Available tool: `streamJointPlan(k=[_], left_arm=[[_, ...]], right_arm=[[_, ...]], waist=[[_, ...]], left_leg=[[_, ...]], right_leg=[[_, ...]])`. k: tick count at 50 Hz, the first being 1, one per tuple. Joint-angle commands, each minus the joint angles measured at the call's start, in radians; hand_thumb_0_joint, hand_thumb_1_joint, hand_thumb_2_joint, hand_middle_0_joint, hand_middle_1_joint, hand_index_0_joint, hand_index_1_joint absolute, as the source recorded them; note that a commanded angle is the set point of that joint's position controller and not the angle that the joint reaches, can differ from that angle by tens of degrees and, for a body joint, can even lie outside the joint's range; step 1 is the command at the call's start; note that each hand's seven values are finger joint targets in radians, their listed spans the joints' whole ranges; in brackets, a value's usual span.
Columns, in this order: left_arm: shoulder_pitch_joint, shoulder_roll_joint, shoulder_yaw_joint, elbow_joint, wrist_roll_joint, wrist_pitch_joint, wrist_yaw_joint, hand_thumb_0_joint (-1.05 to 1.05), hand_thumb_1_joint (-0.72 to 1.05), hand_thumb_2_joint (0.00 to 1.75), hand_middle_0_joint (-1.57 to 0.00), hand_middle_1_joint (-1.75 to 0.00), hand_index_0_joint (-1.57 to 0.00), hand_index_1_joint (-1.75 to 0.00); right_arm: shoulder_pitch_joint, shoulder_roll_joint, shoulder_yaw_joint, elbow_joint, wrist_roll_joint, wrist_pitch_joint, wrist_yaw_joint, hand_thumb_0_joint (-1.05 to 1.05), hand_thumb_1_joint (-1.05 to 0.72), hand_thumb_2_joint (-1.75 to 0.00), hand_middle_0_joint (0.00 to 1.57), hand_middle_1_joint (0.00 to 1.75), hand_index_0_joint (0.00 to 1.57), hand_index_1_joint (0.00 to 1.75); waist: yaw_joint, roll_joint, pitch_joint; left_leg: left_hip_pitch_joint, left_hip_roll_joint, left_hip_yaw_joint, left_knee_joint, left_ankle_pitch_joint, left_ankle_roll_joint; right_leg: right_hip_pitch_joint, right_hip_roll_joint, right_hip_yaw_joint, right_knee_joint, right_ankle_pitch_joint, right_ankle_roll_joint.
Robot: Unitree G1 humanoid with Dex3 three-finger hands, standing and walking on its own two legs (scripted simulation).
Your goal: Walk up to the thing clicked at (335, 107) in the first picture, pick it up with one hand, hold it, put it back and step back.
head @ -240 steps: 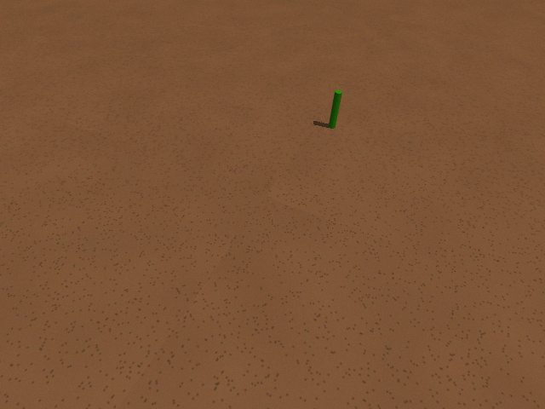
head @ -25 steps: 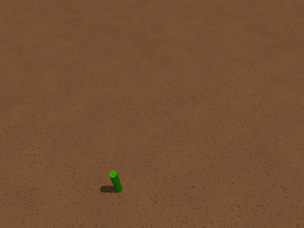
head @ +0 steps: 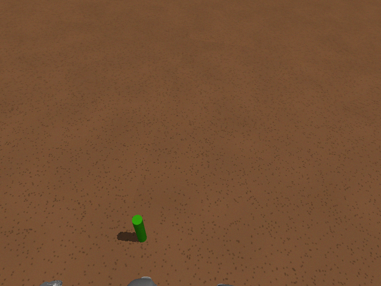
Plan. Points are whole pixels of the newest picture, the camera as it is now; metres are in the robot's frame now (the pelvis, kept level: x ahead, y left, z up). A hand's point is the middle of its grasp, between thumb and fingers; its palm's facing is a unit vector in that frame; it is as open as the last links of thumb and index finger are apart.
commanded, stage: walk up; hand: left
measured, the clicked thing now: (140, 229) +0.44 +0.20 -0.63
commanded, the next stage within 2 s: none
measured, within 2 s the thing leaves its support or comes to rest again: neither
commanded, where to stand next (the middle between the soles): +0.11 -0.01 m, yaw -1 degrees
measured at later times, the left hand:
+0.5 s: hand out of the picture +0.06 +0.26 -0.13, palm faces -0.02 -0.94 -0.35, open 7.4 cm
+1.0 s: hand out of the picture +0.12 +0.25 -0.13, palm faces -0.05 -0.95 -0.32, open 7.4 cm
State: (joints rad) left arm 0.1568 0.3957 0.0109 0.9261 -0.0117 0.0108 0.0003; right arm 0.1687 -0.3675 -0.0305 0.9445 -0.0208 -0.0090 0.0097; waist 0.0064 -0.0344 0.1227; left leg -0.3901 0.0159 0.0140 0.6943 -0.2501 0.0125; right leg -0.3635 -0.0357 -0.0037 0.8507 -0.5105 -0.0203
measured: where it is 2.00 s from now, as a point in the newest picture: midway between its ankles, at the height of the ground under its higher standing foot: outside the picture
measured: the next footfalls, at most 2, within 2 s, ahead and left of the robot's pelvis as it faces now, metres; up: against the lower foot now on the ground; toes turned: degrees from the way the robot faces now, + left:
left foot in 1.90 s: +0.26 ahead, +0.09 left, +0.00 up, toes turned +1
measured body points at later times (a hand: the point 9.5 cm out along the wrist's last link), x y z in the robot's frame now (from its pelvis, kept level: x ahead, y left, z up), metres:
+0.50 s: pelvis +0.00 +0.00 +0.02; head +0.01 -0.01 +0.47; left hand +0.06 +0.30 -0.10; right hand +0.10 -0.30 -0.11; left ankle +0.08 +0.12 -0.71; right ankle -0.02 -0.14 -0.71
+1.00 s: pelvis +0.02 +0.01 +0.03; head +0.03 +0.02 +0.48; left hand +0.12 +0.30 -0.11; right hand +0.10 -0.29 -0.10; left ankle +0.08 +0.12 -0.71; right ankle -0.02 -0.14 -0.71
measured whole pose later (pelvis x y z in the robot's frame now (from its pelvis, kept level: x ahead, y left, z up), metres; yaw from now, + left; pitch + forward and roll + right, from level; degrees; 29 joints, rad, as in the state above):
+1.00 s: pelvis +0.02 +0.01 +0.03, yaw -1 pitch -2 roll -1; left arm 0.07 0.35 0.00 1.14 0.01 -0.01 -0.01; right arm 0.07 -0.34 -0.01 1.15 -0.02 -0.02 0.01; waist -0.01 -0.01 0.04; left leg -0.22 0.01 0.02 0.37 -0.11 0.01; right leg -0.05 -0.03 -0.01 0.33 -0.24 0.04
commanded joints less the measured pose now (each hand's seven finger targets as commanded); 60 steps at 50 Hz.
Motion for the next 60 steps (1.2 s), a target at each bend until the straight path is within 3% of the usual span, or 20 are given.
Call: streamJointPlan(k=[1, 4, 5, 6, 7, 8, 9, 11, 12, 14, 16, 18, 26, 32, 36, 40, 46, 54, 60], left_arm=[[0.11, 0.198, 0.069, 0.016, -0.001, -0.006, 0.011, 0.0, 0.9, 0.9, -0.2, -0.3, -0.2, -0.3], [0.137, 0.159, 0.061, 0.067, 0.013, -0.025, 0.014, 0.0, 0.9, 0.9, -0.2, -0.3, -0.2, -0.3], [0.132, 0.166, 0.062, 0.074, 0.023, -0.036, 0.019, 0.0, 0.9, 0.9, -0.2, -0.3, -0.2, -0.3], [0.103, 0.199, 0.065, 0.068, 0.037, -0.048, 0.025, 0.0, 0.9, 0.9, -0.2, -0.3, -0.2, -0.3], [0.017, 0.249, 0.071, 0.047, 0.043, -0.055, 0.025, 0.0, 0.9, 0.9, -0.2, -0.3, -0.2, -0.3], [-0.074, 0.277, 0.068, 0.032, 0.042, -0.05, 0.018, 0.0, 0.9, 0.9, -0.2, -0.3, -0.2, -0.3], [-0.118, 0.243, 0.056, 0.024, 0.035, -0.048, 0.013, 0.0, 0.9, 0.9, -0.2, -0.3, -0.2, -0.3], [-0.054, 0.186, 0.038, 0.058, 0.016, -0.05, 0.009, 0.0, 0.9, 0.9, -0.2, -0.3, -0.2, -0.3], [-0.032, 0.183, 0.038, 0.075, 0.015, -0.053, 0.009, 0.0, 0.9, 0.9, -0.2, -0.3, -0.2, -0.3], [-0.031, 0.195, 0.04, 0.09, 0.019, -0.054, 0.005, 0.0, 0.9, 0.9, -0.2, -0.3, -0.2, -0.3], [-0.06, 0.197, 0.042, 0.098, 0.019, -0.053, 0.003, 0.0, 0.9, 0.9, -0.2, -0.3, -0.2, -0.3], [-0.051, 0.187, 0.037, 0.109, 0.017, -0.052, 0.004, 0.0, 0.9, 0.9, -0.2, -0.3, -0.2, -0.3], [-0.07, 0.181, 0.036, 0.136, 0.014, -0.05, 0.003, 0.0, 0.9, 0.9, -0.2, -0.3, -0.2, -0.3], [-0.093, 0.177, 0.037, 0.145, 0.01, -0.047, 0.007, 0.0, 0.9, 0.9, -0.2, -0.3, -0.2, -0.3], [-0.101, 0.173, 0.037, 0.152, 0.01, -0.04, 0.008, 0.0, 0.9, 0.9, -0.2, -0.3, -0.2, -0.3], [-0.115, 0.169, 0.034, 0.155, 0.013, -0.037, 0.008, 0.0, 0.9, 0.9, -0.2, -0.3, -0.2, -0.3], [-0.112, 0.159, 0.029, 0.168, 0.019, -0.033, 0.004, 0.0, 0.9, 0.9, -0.2, -0.3, -0.2, -0.3], [-0.106, 0.162, 0.031, 0.175, 0.019, -0.038, 0.005, 0.0, 0.9, 0.9, -0.2, -0.3, -0.2, -0.3], [-0.094, 0.156, 0.03, 0.179, 0.022, -0.037, 0.005, 0.0, 0.9, 0.9, -0.2, -0.3, -0.2, -0.3]], right_arm=[[-0.087, -0.29, -0.063, -0.069, -0.003, -0.027, -0.02, 0.0, -0.9, -0.9, 0.2, 0.3, 0.2, 0.3], [-0.105, -0.255, -0.048, -0.058, 0.002, -0.013, -0.014, 0.0, -0.9, -0.9, 0.2, 0.3, 0.2, 0.3], [-0.096, -0.229, -0.038, -0.055, 0.01, -0.008, -0.012, 0.0, -0.9, -0.9, 0.2, 0.3, 0.2, 0.3], [-0.09, -0.201, -0.029, -0.053, 0.017, -0.007, -0.012, 0.0, -0.9, -0.9, 0.2, 0.3, 0.2, 0.3], [-0.07, -0.167, -0.019, -0.041, 0.023, -0.008, -0.009, 0.0, -0.9, -0.9, 0.2, 0.3, 0.2, 0.3], [-0.083, -0.192, -0.028, -0.016, 0.023, -0.009, -0.012, 0.0, -0.9, -0.9, 0.2, 0.3, 0.2, 0.3], [-0.049, -0.207, -0.036, 0.014, 0.017, -0.013, -0.012, 0.0, -0.9, -0.9, 0.2, 0.3, 0.2, 0.3], [-0.115, -0.234, -0.036, 0.013, 0.018, -0.027, -0.007, 0.0, -0.9, -0.9, 0.2, 0.3, 0.2, 0.3], [-0.134, -0.224, -0.029, 0.013, 0.017, -0.027, -0.003, 0.0, -0.9, -0.9, 0.2, 0.3, 0.2, 0.3], [-0.142, -0.218, -0.02, 0.022, 0.016, -0.025, -0.001, 0.0, -0.9, -0.9, 0.2, 0.3, 0.2, 0.3], [-0.13, -0.216, -0.019, 0.046, 0.017, -0.022, 0.0, 0.0, -0.9, -0.9, 0.2, 0.3, 0.2, 0.3], [-0.142, -0.22, -0.018, 0.062, 0.016, -0.023, 0.001, 0.0, -0.9, -0.9, 0.2, 0.3, 0.2, 0.3], [-0.146, -0.203, -0.01, 0.108, 0.015, -0.029, -0.002, 0.0, -0.9, -0.9, 0.2, 0.3, 0.2, 0.3], [-0.139, -0.194, -0.01, 0.132, 0.016, -0.032, -0.009, 0.0, -0.9, -0.9, 0.2, 0.3, 0.2, 0.3], [-0.143, -0.192, -0.013, 0.137, 0.015, -0.032, -0.013, 0.0, -0.9, -0.9, 0.2, 0.3, 0.2, 0.3], [-0.149, -0.19, -0.015, 0.139, 0.015, -0.029, -0.014, 0.0, -0.9, -0.9, 0.2, 0.3, 0.2, 0.3], [-0.166, -0.201, -0.019, 0.141, 0.01, -0.027, -0.012, 0.0, -0.9, -0.9, 0.2, 0.3, 0.2, 0.3], [-0.164, -0.19, -0.018, 0.139, 0.012, -0.029, -0.011, 0.0, -0.9, -0.9, 0.2, 0.3, 0.2, 0.3], [-0.163, -0.193, -0.02, 0.141, 0.013, -0.024, -0.01, 0.0, -0.9, -0.9, 0.2, 0.3, 0.2, 0.3]], waist=[[0.03, 0.265, -0.12], [0.044, 0.228, -0.192], [0.046, 0.191, -0.207], [0.032, 0.11, -0.208], [-0.006, -0.004, -0.157], [-0.03, -0.034, -0.123], [-0.056, -0.016, -0.109], [-0.021, 0.055, -0.134], [-0.007, 0.036, -0.144], [-0.007, 0.0, -0.117], [-0.019, -0.005, -0.068], [-0.014, 0.013, -0.074], [-0.007, 0.028, -0.114], [-0.005, 0.034, -0.171], [-0.005, 0.055, -0.187], [-0.009, 0.054, -0.173], [-0.01, 0.08, -0.143], [-0.013, 0.049, -0.164], [-0.016, 0.045, -0.14]], left_leg=[[0.005, 0.212, -0.29, -0.319, -0.083, 0.159], [0.078, 0.179, -0.228, -0.227, -0.029, 0.127], [0.075, 0.168, -0.203, -0.181, 0.004, 0.099], [0.051, 0.143, -0.172, -0.121, 0.047, 0.067], [0.012, 0.062, -0.116, -0.107, -0.004, 0.022], [0.14, 0.033, -0.059, -0.121, -0.105, 0.012], [0.247, 0.051, -0.083, -0.147, -0.067, 0.012], [0.234, 0.118, -0.173, -0.222, 0.027, 0.051], [0.207, 0.132, -0.18, -0.241, 0.029, 0.065], [0.17, 0.114, -0.159, -0.268, -0.061, 0.054], [0.162, 0.096, -0.146, -0.288, -0.073, 0.03], [0.18, 0.103, -0.155, -0.31, -0.077, 0.03], [0.207, 0.101, -0.135, -0.349, 0.026, 0.011], [0.24, 0.109, -0.11, -0.329, 0.269, 0.01], [0.258, 0.117, -0.106, -0.342, 0.307, 0.015], [0.259, 0.117, -0.102, -0.358, 0.274, 0.013], [0.217, 0.123, -0.135, -0.423, 0.083, 0.012], [0.287, 0.113, -0.106, -0.39, 0.203, 0.006], [0.26, 0.111, -0.124, -0.412, 0.11, 0.008]], right_leg=[[0.038, -0.008, 0.02, -0.017, 0.014, -0.014], [0.154, 0.019, -0.024, -0.331, 0.124, -0.004], [0.213, 0.002, 0.01, -0.413, 0.166, -0.008], [0.228, -0.057, 0.12, -0.476, 0.171, -0.024], [0.151, -0.155, 0.283, -0.499, 0.157, -0.069], [-0.009, -0.199, 0.28, -0.481, 0.111, -0.104], [-0.08, -0.176, 0.23, -0.453, 0.115, -0.083], [0.008, -0.063, 0.089, -0.42, 0.184, -0.022], [0.061, -0.054, 0.077, -0.432, 0.199, -0.02], [0.072, -0.069, 0.113, -0.481, 0.151, -0.028], [0.045, -0.081, 0.126, -0.501, 0.107, -0.032], [0.057, -0.076, 0.115, -0.525, 0.104, -0.03], [0.157, -0.081, 0.094, -0.556, 0.234, -0.017], [0.249, -0.088, 0.068, -0.553, 0.408, -0.005], [0.269, -0.088, 0.053, -0.547, 0.427, 0.0], [0.263, -0.089, 0.056, -0.565, 0.403, 0.001], [0.263, -0.075, 0.049, -0.584, 0.312, -0.001], [0.235, -0.083, 0.051, -0.589, 0.378, 0.007], [0.236, -0.078, 0.047, -0.601, 0.318, 0.006]])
